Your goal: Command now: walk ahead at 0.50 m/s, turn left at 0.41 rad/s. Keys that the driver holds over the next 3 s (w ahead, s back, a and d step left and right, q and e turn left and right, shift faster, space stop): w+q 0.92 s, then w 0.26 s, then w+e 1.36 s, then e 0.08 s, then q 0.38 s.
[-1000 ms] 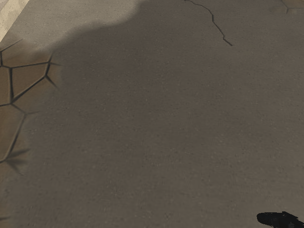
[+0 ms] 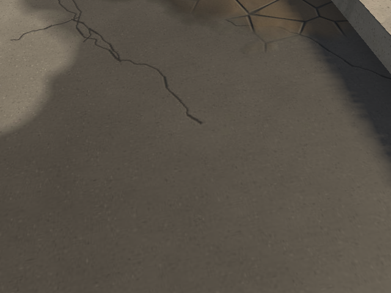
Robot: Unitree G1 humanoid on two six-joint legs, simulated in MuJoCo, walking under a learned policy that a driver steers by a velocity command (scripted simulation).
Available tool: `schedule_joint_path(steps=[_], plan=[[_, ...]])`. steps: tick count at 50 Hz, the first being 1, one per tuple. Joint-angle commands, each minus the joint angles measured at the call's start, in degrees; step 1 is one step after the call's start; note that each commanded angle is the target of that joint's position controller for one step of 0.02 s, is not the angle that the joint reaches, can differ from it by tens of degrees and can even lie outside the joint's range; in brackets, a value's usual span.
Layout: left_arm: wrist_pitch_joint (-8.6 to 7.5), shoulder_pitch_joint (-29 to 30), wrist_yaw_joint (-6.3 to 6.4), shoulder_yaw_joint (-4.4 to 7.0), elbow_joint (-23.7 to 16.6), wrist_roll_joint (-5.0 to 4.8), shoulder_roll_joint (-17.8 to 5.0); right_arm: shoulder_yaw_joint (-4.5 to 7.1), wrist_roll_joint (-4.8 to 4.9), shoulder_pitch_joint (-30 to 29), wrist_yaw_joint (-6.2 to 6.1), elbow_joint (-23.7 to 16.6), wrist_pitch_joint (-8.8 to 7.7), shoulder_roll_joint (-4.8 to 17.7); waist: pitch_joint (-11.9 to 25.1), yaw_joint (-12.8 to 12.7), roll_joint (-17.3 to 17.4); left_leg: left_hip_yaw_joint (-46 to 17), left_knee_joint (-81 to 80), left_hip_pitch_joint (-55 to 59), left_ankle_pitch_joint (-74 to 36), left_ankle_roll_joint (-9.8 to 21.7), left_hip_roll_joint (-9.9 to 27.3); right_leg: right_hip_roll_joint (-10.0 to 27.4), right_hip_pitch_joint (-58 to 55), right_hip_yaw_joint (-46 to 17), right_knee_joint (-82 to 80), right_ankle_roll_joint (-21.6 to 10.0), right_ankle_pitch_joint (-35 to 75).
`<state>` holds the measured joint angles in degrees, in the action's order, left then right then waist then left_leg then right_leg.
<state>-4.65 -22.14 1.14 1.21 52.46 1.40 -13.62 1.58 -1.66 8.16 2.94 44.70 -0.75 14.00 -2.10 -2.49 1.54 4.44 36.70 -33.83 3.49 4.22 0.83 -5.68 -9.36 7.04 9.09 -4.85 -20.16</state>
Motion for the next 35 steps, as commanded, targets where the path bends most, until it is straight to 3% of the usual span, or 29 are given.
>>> schedule_joint_path(steps=[1,2,3,4,5,6,7,8,9,11,13,17,22,23,25,26,27,28,29,30,31,32,34,35], plan=[[0.02,-1.0,1.24,1.97,-1.1,0.49,-10.3,1.21,-0.15,2.2,-0.44,-3.3,-1.01,5.0,2.0,3.4,-7.5,4.7,-2.0,7.0,7.7,3.8,-5.6,17.8,-0.9,0.4,17.1,0.0,76.8],[0.45,-0.2,1.33,2.23,-1.4,0.73,-11.2,1.99,-0.35,9.2,-0.75,-1.4,-1.34,6.6,5.7,6.4,-7.7,3.6,-4.2,14.6,9.0,5.5,-6.7,18.0,1.3,0.8,27.0,0.0,75.8],[0.54,2.2,1.22,2.28,-2.6,0.30,-11.8,3.15,-1.12,18.0,-1.21,1.0,-1.77,8.9,10.0,11.5,-5.6,-1.2,-8.9,28.0,7.1,8.3,-4.6,16.7,10.0,2.2,41.1,0.3,63.5],[-0.17,1.6,0.56,1.19,-5.6,-0.38,-7.7,5.19,-1.25,22.6,-2.18,1.5,-1.42,15.6,15.5,11.4,4.5,-22.0,-9.4,43.3,6.5,14.6,10.5,9.6,27.7,3.8,62.6,1.9,27.6],[-0.59,1.0,-0.38,1.32,-7.8,-0.44,-6.9,5.69,0.47,19.3,-2.01,0.9,-1.04,17.5,19.1,7.5,10.6,-49.1,-16.2,52.3,-1.9,22.7,19.4,-0.5,46.2,-5.9,76.6,3.2,-10.2],[-1.05,5.1,-0.79,1.15,-8.3,0.57,-7.9,5.56,2.01,16.4,-2.01,1.0,-0.78,15.2,12.6,7.7,1.4,-40.8,-17.9,47.2,1.6,20.7,17.4,5.1,51.1,-12.5,75.3,2.5,-4.3],[-1.68,7.0,-1.11,0.95,-9.3,-0.09,-8.0,4.76,1.83,13.4,-2.19,0.5,-0.62,12.1,6.0,6.2,-1.2,-34.6,-20.0,38.7,1.0,18.4,15.8,7.3,50.7,-11.4,70.9,2.8,0.0],[-1.57,6.9,-1.13,1.05,-9.1,-0.01,-7.9,4.01,1.50,11.0,-2.24,0.5,-0.60,9.3,1.6,3.6,-4.4,-29.8,-21.8,31.5,-2.3,15.6,12.9,9.1,48.1,-10.7,65.4,3.2,1.2],[-0.53,6.7,-1.13,0.96,-9.3,0.88,-7.6,3.57,1.68,9.6,-2.47,0.4,-0.88,8.2,-0.1,2.0,-4.3,-26.1,-22.7,26.4,-6.2,14.2,10.2,10.1,45.2,-10.5,62.0,4.4,1.1],[1.65,5.0,-1.52,0.56,-9.3,1.72,-6.3,3.46,1.69,9.5,-2.39,0.4,-1.86,8.6,1.0,0.6,-1.8,-21.6,-23.8,22.1,-10.8,13.4,7.1,10.5,41.4,-9.1,57.4,6.1,1.7],[2.44,7.1,-1.76,0.32,-10.7,1.60,-5.6,3.98,1.72,10.7,-2.31,0.7,-2.45,10.4,1.1,0.7,-0.5,-19.6,-24.7,20.4,-12.2,12.9,5.2,10.7,41.8,-7.7,52.0,7.5,4.8],[2.45,17.0,-2.05,-0.05,-14.1,1.15,-5.3,4.35,1.87,14.3,-2.40,1.1,-2.20,10.8,-0.2,4.4,1.7,-19.4,-24.4,22.7,-10.3,9.8,2.8,10.2,44.6,-6.8,38.3,8.8,14.9],[1.53,24.5,-2.28,-0.41,-17.0,0.35,-5.9,4.82,1.02,18.2,-2.91,1.1,-1.74,11.7,0.9,7.9,2.5,-23.0,-19.5,30.3,-15.4,8.5,4.3,7.5,44.4,-7.3,28.1,7.9,17.9],[1.27,24.7,-2.24,-0.34,-17.3,0.27,-6.4,4.92,0.81,17.9,-3.11,0.8,-1.73,12.0,1.0,7.6,2.8,-24.2,-18.2,31.1,-16.1,8.0,5.0,7.1,43.0,-7.9,26.3,7.4,16.9],[0.77,20.4,-1.99,0.22,-16.5,0.11,-8.2,5.15,0.55,14.8,-3.47,-0.4,-1.85,12.9,1.7,4.7,3.5,-26.3,-15.3,29.5,-17.0,6.0,5.7,6.0,34.9,-8.8,21.9,5.9,13.3],[0.45,15.4,-1.58,0.78,-15.0,0.07,-9.4,5.22,0.50,13.0,-3.36,-1.0,-2.07,13.4,3.4,2.3,3.4,-26.6,-11.2,27.9,-20.3,4.9,5.0,4.6,27.7,-8.4,20.4,4.9,10.9],[-0.26,8.2,-0.96,1.50,-13.1,0.44,-10.9,4.99,0.96,12.1,-2.92,-1.1,-2.46,12.9,6.9,-1.6,0.5,-24.3,-1.9,25.3,-20.5,3.5,1.7,5.5,17.5,-9.0,16.5,3.4,11.8],[-0.74,-0.5,0.05,2.58,-12.6,1.69,-15.0,3.81,1.73,12.5,-2.39,-2.5,-3.05,9.0,15.0,-4.8,-6.0,-19.5,13.3,19.5,-9.3,1.9,-2.1,17.1,4.8,-20.5,14.0,0.5,0.4],[0.12,-0.8,0.46,3.75,-13.1,2.43,-20.0,2.75,2.98,18.3,-2.44,-4.4,-2.98,4.2,19.4,-1.3,-18.4,-12.2,27.4,2.1,27.9,0.2,-10.9,31.3,-6.6,-45.8,7.8,-5.4,-5.5],[0.97,1.9,0.18,3.74,-12.9,1.35,-16.8,3.10,0.98,19.1,-2.91,-3.0,-2.10,8.9,16.2,0.5,-13.8,-11.4,34.0,-3.9,27.3,0.7,-5.7,31.5,-2.2,-52.1,6.7,-7.5,-12.4],[1.11,5.2,-0.07,2.49,-13.8,0.88,-11.0,3.42,0.37,15.2,-2.63,-2.4,-1.61,10.1,8.8,0.5,-6.1,-11.2,34.8,-4.2,21.6,0.6,-3.0,28.6,5.0,-42.9,6.1,-6.2,-12.2],[1.00,7.4,-0.33,1.78,-13.5,0.74,-8.3,3.23,0.33,12.4,-2.05,-2.7,-1.47,9.2,4.4,1.0,-3.6,-10.4,32.4,-2.9,17.7,0.0,-1.2,25.2,10.7,-33.7,4.9,-4.9,-4.3],[0.38,7.0,-0.23,1.47,-12.2,0.57,-7.2,3.15,-0.45,11.4,-0.93,-2.9,-0.39,8.1,2.0,2.0,-7.9,-9.3,29.7,-0.5,15.5,-1.2,0.9,20.9,15.4,-22.3,3.2,-2.7,7.9],[-0.16,6.2,-0.42,1.59,-11.5,0.25,-7.4,3.01,-0.52,11.5,-0.56,-3.0,0.17,7.6,2.1,2.3,-8.4,-8.7,29.8,0.0,14.6,-1.5,1.0,20.3,16.0,-19.4,2.8,-2.7,12.8]])
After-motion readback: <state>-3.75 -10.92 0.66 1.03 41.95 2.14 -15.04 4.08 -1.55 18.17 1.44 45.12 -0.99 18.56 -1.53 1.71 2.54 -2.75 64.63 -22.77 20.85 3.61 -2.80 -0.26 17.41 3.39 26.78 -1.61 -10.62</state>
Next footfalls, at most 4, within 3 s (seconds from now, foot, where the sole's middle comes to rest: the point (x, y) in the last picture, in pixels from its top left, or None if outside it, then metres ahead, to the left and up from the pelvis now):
0.06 left None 0.19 0.07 -0.76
0.56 right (230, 278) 0.51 -0.05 -0.76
1.08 left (136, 242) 0.63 0.28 -0.76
1.64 right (143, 163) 0.98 0.30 -0.76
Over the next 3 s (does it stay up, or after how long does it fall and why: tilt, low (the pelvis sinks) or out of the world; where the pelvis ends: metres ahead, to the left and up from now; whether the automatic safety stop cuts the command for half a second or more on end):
stays up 1.40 0.40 0.02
